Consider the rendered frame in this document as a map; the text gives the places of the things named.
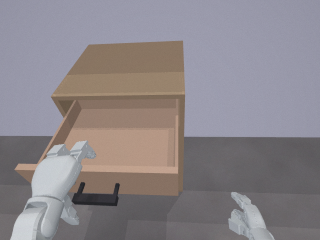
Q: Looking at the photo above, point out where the right robot forearm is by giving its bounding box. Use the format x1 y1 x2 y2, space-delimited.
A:
248 227 275 240

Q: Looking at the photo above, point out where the right robot hand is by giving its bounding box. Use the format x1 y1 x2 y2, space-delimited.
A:
228 192 267 238

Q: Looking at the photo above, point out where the handle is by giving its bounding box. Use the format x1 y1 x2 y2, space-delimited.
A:
72 182 120 206

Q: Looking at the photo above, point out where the drawer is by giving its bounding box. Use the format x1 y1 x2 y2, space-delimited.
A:
15 99 179 196

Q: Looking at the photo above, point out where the left robot hand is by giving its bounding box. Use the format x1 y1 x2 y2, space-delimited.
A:
31 140 96 225

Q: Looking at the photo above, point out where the left robot forearm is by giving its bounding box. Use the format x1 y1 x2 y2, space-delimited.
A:
10 195 64 240

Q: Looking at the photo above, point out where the cabinet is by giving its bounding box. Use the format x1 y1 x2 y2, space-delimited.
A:
51 40 185 192

